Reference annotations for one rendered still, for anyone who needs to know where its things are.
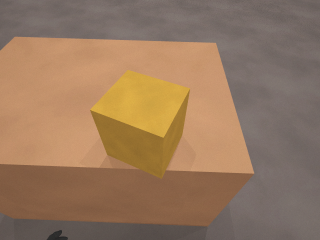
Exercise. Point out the pedestal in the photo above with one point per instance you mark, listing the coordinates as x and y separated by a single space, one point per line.
53 164

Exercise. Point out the left robot hand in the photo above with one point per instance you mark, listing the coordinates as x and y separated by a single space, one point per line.
56 236

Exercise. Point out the carton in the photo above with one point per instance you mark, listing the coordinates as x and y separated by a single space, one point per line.
140 120

